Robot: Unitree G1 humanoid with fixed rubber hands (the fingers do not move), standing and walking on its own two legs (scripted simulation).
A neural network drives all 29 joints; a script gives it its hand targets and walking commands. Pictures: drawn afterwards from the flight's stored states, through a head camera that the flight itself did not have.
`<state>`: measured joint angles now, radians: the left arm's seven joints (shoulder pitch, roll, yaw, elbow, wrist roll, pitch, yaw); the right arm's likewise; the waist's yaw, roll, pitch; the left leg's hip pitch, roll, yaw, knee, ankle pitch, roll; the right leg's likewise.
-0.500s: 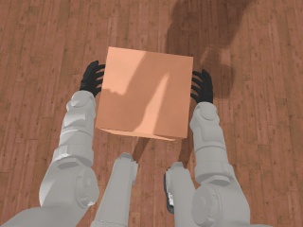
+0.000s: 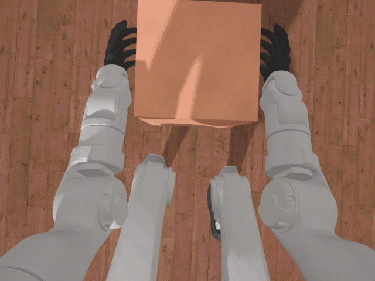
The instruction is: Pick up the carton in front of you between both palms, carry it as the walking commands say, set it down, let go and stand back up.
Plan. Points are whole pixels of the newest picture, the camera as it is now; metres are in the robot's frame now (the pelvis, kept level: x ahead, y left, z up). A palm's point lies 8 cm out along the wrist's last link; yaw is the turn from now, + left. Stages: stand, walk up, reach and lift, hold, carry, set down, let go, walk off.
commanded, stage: set down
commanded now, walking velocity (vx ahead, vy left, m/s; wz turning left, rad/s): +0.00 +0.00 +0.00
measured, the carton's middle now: (194, 79) +0.49 +0.04 -0.18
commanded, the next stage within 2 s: none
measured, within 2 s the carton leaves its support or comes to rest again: rests again in 1.28 s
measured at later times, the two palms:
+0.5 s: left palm (126, 77) +0.48 +0.21 -0.25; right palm (243, 80) +0.53 -0.09 -0.26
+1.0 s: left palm (132, 82) +0.48 +0.19 -0.27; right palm (247, 85) +0.52 -0.10 -0.27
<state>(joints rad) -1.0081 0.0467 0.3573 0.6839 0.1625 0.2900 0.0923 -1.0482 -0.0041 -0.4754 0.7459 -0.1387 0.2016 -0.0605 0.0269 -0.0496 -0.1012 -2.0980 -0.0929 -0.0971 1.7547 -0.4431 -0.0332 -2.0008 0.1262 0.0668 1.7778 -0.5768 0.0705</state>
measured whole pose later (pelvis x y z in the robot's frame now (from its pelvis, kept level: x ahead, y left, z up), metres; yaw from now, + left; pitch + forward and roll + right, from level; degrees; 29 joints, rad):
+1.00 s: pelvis -0.01 -0.01 -0.11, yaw -1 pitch +39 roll -1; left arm -1.26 0.18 0.35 0.98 0.07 0.18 0.09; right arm -1.31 -0.16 -0.27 1.00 -0.03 0.14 -0.13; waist 0.08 -0.05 0.22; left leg -2.29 -0.05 -0.06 2.12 -0.52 -0.06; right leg -2.23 0.21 0.08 2.17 -0.64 0.10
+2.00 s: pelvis -0.01 -0.01 -0.11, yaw +0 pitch +38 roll -1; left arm -1.29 0.35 0.22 0.98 -0.19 0.04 0.05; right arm -1.32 -0.31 -0.07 0.92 0.14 0.09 -0.12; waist 0.08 0.01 0.29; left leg -2.28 -0.05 -0.05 2.13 -0.51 -0.04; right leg -2.20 0.13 0.06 2.18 -0.64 0.09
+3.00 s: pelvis +0.04 +0.00 +0.16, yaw +0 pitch +44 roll -2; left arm -0.87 0.22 0.36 0.76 0.04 0.11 -0.04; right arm -0.93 -0.18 -0.24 0.79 -0.05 0.14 -0.06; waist 0.07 -0.02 -0.11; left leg -1.57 -0.03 -0.06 1.13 -0.32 -0.02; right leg -1.52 0.07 0.08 1.15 -0.40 0.04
